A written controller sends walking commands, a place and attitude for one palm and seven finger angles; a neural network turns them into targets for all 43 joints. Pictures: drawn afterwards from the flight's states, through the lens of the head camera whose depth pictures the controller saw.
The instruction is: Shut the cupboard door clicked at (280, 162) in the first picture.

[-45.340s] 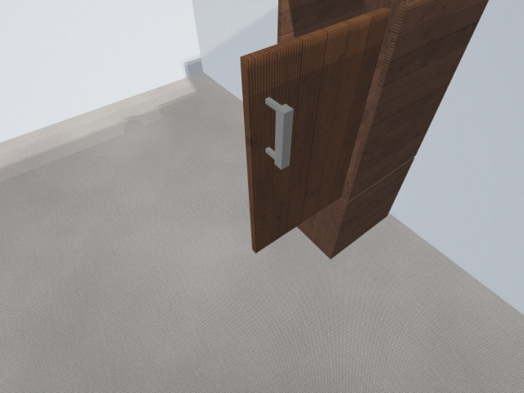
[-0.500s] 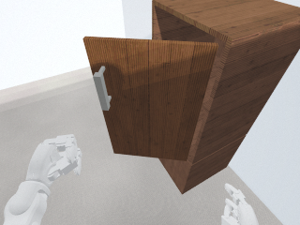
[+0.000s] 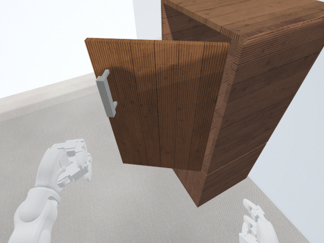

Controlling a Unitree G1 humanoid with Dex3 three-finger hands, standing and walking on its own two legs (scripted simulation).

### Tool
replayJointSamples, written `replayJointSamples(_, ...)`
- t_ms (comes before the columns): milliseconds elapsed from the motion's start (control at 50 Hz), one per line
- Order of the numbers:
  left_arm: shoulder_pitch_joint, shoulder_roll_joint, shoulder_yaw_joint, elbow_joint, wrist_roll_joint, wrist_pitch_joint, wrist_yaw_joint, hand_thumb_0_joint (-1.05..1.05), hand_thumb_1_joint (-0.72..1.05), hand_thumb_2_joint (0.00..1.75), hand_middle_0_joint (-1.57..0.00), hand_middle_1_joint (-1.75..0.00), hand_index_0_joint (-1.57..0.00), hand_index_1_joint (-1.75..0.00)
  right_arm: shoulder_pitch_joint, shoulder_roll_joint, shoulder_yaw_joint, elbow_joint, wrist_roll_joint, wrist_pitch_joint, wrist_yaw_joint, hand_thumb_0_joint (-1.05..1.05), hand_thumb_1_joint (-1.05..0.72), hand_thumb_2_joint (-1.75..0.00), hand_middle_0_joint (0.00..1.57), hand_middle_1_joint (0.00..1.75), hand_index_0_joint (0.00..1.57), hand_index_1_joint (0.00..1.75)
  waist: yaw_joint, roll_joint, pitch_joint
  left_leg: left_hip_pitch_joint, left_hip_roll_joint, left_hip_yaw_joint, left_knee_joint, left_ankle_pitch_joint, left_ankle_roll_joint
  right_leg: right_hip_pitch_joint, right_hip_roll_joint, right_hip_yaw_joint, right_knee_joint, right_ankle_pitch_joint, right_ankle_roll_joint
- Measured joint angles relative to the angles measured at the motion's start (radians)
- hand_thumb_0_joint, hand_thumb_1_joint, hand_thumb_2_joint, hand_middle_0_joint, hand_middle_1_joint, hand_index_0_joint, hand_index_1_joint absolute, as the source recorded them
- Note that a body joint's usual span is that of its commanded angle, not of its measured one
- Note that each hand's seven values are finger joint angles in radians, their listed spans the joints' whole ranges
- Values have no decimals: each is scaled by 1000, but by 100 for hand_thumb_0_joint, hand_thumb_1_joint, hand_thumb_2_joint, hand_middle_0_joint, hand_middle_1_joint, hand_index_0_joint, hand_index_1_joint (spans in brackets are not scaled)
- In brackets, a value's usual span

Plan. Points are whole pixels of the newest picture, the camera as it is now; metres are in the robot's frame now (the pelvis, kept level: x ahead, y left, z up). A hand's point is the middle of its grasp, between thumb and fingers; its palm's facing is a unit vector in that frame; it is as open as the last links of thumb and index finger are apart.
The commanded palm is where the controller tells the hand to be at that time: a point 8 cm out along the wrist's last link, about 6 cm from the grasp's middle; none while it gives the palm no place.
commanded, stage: bring the fist close to the handle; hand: left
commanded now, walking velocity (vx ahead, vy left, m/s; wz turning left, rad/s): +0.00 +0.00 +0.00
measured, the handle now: (108, 93) +0.49 +0.20 +0.11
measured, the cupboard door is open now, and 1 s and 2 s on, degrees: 54 54 48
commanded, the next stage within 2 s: push the door shut along its arc in 1.22 s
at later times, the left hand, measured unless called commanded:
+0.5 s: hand (99, 135) +0.33 +0.18 +0.11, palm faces -0.01 -1.00 -0.05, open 3.2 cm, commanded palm +0.32 +0.23 +0.12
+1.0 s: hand (110, 117) +0.40 +0.17 +0.11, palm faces -0.02 -1.00 -0.03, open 3.2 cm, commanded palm +0.37 +0.22 +0.12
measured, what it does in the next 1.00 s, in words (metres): stands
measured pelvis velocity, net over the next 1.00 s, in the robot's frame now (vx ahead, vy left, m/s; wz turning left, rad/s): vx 0.01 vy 0.01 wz -0.04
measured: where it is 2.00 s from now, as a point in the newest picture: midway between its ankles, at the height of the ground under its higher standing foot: outside the picture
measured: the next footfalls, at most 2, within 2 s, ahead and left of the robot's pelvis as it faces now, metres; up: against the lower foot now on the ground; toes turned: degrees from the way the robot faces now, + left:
none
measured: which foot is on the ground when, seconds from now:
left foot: down 0.00-1.00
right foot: down 0.00-1.00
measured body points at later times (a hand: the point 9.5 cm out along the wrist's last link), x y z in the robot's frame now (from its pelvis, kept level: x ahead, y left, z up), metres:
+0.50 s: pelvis +0.01 +0.00 +0.00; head +0.02 -0.02 +0.45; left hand +0.33 +0.24 +0.12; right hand +0.16 -0.25 -0.09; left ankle +0.02 +0.12 -0.72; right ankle -0.02 -0.11 -0.72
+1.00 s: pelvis +0.01 +0.01 +0.00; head +0.03 +0.00 +0.45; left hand +0.39 +0.23 +0.12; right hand +0.11 -0.25 -0.10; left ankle +0.02 +0.12 -0.72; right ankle -0.02 -0.11 -0.72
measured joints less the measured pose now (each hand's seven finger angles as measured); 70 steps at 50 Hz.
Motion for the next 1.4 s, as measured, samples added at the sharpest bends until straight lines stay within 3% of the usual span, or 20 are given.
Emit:
replayJointSamples(280, -196, 4, 16, 188, 20, 25, 18, 2, 90, 90, -130, -150, -130, -150, 9, -9, -11, 8, 2, 37, 5, 2, -91, -90, 20, 30, 20, 30, -22, -12, -4, 14, 3, 23, -37, 9, -5, -8, 3, 23, -12, 4, -4)
replayJointSamples(540, -354, 20, 33, 355, 32, 10, 13, 2, 90, 90, -130, -150, -130, -150, 7, -16, -22, 24, 5, 83, 7, 2, -91, -90, 20, 30, 20, 29, -27, -18, 0, 5, 2, 25, -42, 8, -2, -16, 3, 25, -21, 6, -1)
replayJointSamples(880, -574, 25, 36, 592, 72, -28, 57, 2, 90, 90, -130, -150, -130, -150, 26, -5, -24, 32, 1, 158, 22, 1, -91, -90, 20, 30, 20, 29, -52, -26, -1, -22, 1, 39, -42, 12, 7, -45, 1, 40, -26, 19, 6)
replayJointSamples(1100, -586, 27, 57, 637, 80, -66, 61, 2, 90, 90, -130, -150, -130, -150, 58, -8, -34, 34, 1, 193, 28, 1, -91, -90, 20, 30, 20, 29, -66, -28, -2, -25, 5, 52, -47, 12, 10, -54, 6, 53, -34, 27, 9)
replayJointSamples(1400, -602, 34, 49, 662, 79, -74, 56, 2, 90, 90, -130, -150, -130, -150, 33, -7, -31, 28, 4, 199, 22, 1, -91, -90, 20, 30, 20, 29, -62, -27, 1, -25, 6, 43, -45, 17, 10, -47, 7, 45, -38, 32, 8)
